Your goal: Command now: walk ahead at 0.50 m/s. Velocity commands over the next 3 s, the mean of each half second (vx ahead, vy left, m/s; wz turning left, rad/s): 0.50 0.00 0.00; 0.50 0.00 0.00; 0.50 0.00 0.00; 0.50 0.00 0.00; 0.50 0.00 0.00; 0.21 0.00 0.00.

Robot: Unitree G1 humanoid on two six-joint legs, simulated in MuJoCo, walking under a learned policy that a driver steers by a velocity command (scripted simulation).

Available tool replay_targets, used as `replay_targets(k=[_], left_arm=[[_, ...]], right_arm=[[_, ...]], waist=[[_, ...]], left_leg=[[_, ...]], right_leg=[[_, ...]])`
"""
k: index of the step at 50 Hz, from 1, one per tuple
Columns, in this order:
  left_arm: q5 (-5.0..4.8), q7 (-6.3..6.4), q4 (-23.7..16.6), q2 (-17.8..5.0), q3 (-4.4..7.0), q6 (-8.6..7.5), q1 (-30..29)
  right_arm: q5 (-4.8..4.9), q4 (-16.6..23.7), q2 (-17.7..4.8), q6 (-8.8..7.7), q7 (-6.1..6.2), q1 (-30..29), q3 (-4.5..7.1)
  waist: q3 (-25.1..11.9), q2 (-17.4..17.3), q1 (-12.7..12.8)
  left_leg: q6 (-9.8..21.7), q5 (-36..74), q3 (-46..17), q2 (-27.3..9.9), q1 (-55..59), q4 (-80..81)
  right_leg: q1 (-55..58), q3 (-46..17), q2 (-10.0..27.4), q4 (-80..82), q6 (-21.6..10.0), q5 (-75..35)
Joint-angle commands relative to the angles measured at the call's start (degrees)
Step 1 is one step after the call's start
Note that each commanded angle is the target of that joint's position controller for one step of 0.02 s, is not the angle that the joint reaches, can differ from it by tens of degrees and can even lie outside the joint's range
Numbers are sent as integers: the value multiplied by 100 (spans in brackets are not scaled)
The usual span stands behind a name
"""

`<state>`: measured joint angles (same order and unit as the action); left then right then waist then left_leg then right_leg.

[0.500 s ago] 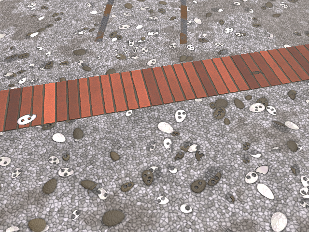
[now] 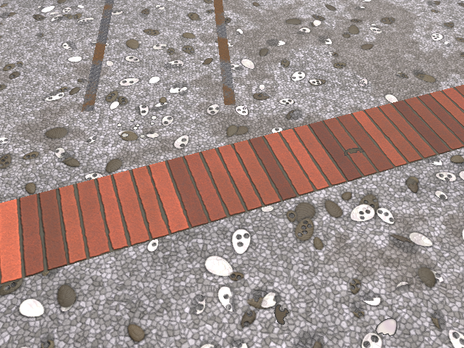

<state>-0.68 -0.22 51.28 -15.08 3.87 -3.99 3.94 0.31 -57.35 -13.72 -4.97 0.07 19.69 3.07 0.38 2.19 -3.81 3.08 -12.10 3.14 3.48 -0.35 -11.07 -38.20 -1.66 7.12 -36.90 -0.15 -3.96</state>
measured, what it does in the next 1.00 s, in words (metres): walks ahead: right foot, then left foot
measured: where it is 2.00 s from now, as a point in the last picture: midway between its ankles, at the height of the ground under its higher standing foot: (228, 163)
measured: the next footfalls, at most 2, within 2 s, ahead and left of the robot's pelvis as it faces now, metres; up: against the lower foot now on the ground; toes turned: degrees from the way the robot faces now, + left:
right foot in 0.16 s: +0.28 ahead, -0.15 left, +0.00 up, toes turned -3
left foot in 0.70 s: +0.59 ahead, +0.09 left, +0.00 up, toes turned +3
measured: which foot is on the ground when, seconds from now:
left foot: down 0.00-0.18, up 0.20-0.68, down 0.70-1.00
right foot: up 0.00-0.14, down 0.16-0.72, up 0.74-1.00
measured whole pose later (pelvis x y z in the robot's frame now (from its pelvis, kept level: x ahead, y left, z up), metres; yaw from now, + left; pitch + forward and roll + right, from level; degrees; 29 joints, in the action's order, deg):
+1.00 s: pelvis +0.59 +0.01 +0.00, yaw +0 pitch +1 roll +1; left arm 5.3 -3.2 54.2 -13.1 1.6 -4.9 8.8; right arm -5.1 -57.3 -10.2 -6.9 -2.5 22.0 2.3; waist -0.4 2.3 -3.6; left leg 4.5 -11.3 3.9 3.4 -6.0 -15.5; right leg -41.3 -3.1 6.8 -50.4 -2.5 -0.2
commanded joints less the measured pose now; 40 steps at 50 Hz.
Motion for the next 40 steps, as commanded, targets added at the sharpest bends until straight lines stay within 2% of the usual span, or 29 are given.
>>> replay_targets(k=[1, 3, 5, 6, 7, 8, 9, 10, 11, 12, 13, 14, 15, 16, 19, 21, 25, 29, 32, 33, 34, 35, 36, 37, 38, 39, 40], left_arm=[[-36, -92, -477, -237, -17, -94, -751], [-46, -163, -584, -306, -19, -127, -896], [-54, -206, -576, -461, 26, -156, -690], [-45, -205, -493, -594, 90, -166, -333], [-24, -182, -243, -791, 213, -165, 460], [29, -136, 46, -1135, 344, -158, 1528], [76, -108, 200, -1725, 485, -119, 2198], [13, -125, 216, -1276, 336, -108, 2222], [-16, -113, 134, -980, 232, -130, 1705], [16, -100, 0, -789, 171, -143, 1214], [70, -115, -45, -610, 112, -156, 855], [129, -128, -59, -449, 58, -184, 668], [144, -143, -35, -399, 41, -193, 627], [123, -142, 5, -443, 49, -208, 680], [103, -48, 141, -708, 108, -231, 968], [84, 14, 207, -734, 107, -204, 1128], [21, 67, 356, -772, 103, -172, 1494], [-23, 86, 584, -815, 136, -65, 1886], [-38, 117, 618, -924, 196, 31, 1822], [-42, 121, 585, -971, 210, 59, 1694], [-42, 120, 558, -883, 178, 93, 1603], [22, 123, 455, -697, 90, 105, 1638], [88, 55, 379, -10, -116, -12, 2313], [0, 13, 450, -235, -86, -166, 2142], [-177, -12, 289, -698, 43, -268, 1584], [-210, 11, 198, -737, 51, -305, 1194], [-144, 55, 188, -701, 85, -282, 1013]], right_arm=[[46, 98, -960, 0, 50, 224, 195], [64, 21, -1005, 67, 70, 302, 229], [73, 16, -1079, 128, 91, 220, 270], [77, 48, -1127, 156, 96, 95, 285], [76, 79, -1055, 190, 95, -15, 258], [16, 176, -866, 204, 98, 17, 170], [-49, 257, -195, 92, 30, 702, -34], [24, 183, -370, -61, -9, 541, -16], [200, 341, -855, -168, -42, -13, 116], [241, 435, -895, -211, -26, -402, 122], [178, 450, -857, -196, 14, -589, 151], [119, 421, -798, -125, 45, -525, 189], [97, 384, -657, -44, 50, -395, 180], [82, 365, -523, 18, 57, -330, 167], [17, 540, -512, 88, 81, -775, 181], [-10, 659, -482, 72, 56, -1140, 178], [37, 866, -344, 24, -34, -1938, 100], [82, 1087, -390, -15, -158, -2475, 55], [93, 1128, -588, -61, -234, -2300, 106], [82, 1042, -726, -71, -232, -1927, 174], [62, 779, -928, -70, -210, -1103, 300], [1, 504, -1285, -63, -164, -41, 431], [-34, 355, -1856, -24, -139, 592, 564], [27, 345, -1393, -11, -155, 618, 412], [58, 428, -1098, -38, -145, 86, 311], [24, 565, -898, -53, -135, -404, 248], [-36, 612, -705, -68, -153, -766, 185]], waist=[[463, -523, -55], [496, -545, -19], [350, -637, 178], [115, -723, 407], [-351, -676, 815], [-1142, -364, 1181], [-1972, 1019, 968], [-2268, 1160, 1057], [-1391, 835, 1009], [-843, 448, 872], [-412, 163, 705], [-243, 231, 498], [-205, 311, 380], [-168, 295, 323], [68, 115, 347], [139, 87, 425], [313, 100, 675], [493, 82, 811], [338, 196, 575], [92, 283, 338], [-388, 228, -72], [-1179, -118, -431], [-1985, -1512, -193], [-2288, -1565, -295], [-1389, -1281, -233], [-845, -882, -99], [-421, -600, 70]], left_leg=[[810, 1235, -628, -1591, -160, 382], [759, 1497, -682, -1798, 276, 142], [651, 2209, -697, -1912, 544, -212], [576, 3127, -621, -1855, 559, -632], [444, 3865, -410, -1596, 375, -1548], [264, 3142, -184, -1275, -536, -3016], [-186, 505, 2, -270, -2925, -5328], [-164, -2096, -815, -41, -3778, -6227], [-35, -1856, -942, -419, -4328, -6591], [32, -1306, -778, -748, -4308, -6398], [21, -876, -675, -966, -4086, -6001], [16, -585, -717, -1144, -3694, -5658], [-7, -442, -713, -1194, -3404, -5480], [-43, -379, -679, -1223, -3302, -5302], [-217, 307, -628, -1270, -3743, -4496], [-290, 982, -591, -1236, -3894, -3794], [-300, 1890, -319, -968, -3556, -2524], [-182, 1636, -356, -874, -3764, -1976], [34, 992, -292, -732, -3379, -1777], [132, 824, -133, -553, -2774, -1730], [280, 889, 27, -364, -1660, -1644], [575, 1000, -625, -950, 79, -1879], [1549, 193, -3283, -2386, 2279, -1491], [1677, -547, -4547, -2607, 2452, -671], [1349, -767, -3736, -2403, 1756, -594], [1147, -477, -2961, -2176, 888, -472], [1044, -36, -2396, -1970, 34, -269]], right_leg=[[76, 147, -167, 489, -40, -165], [-4, 97, -191, 681, -167, 178], [377, 167, -307, 798, -317, 624], [965, 322, -481, 844, -415, 794], [2050, 489, -672, 937, -559, 737], [3773, -58, -178, 707, -836, 642], [6020, -2675, 1273, 1049, -1795, 1477], [6250, -4062, 1546, 1923, -1960, 2168], [5569, -3289, 1347, 2006, -1634, 2412], [4715, -2517, 1128, 2123, -1436, 2118], [3875, -1949, 921, 2327, -1338, 1661], [3315, -1545, 722, 2504, -1229, 1315], [3001, -1330, 631, 2667, -1217, 1175], [2830, -1166, 599, 2788, -1259, 1001], [2810, -820, 595, 3036, -1353, 532], [2937, -561, 500, 3075, -1265, 328], [3020, -129, 315, 3136, -1096, 402], [3843, -155, 635, 2848, -1077, 251], [4328, -196, 853, 2348, -937, -692], [4343, -115, 791, 1906, -860, -1630], [4147, 98, 527, 971, -724, -2325], [3179, 325, 210, -544, -541, -1481], [785, 470, -838, -2848, -87, 1380], [-14, -363, -988, -3706, -129, 3700], [-564, -444, -618, -4036, -255, 3447], [-530, -284, -292, -3838, -317, 2898], [-297, -189, -80, -3436, -307, 2479]])
Over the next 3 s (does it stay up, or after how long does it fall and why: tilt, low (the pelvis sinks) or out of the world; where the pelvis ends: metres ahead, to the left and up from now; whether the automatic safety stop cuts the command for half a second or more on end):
stays up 1.66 -0.02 -0.14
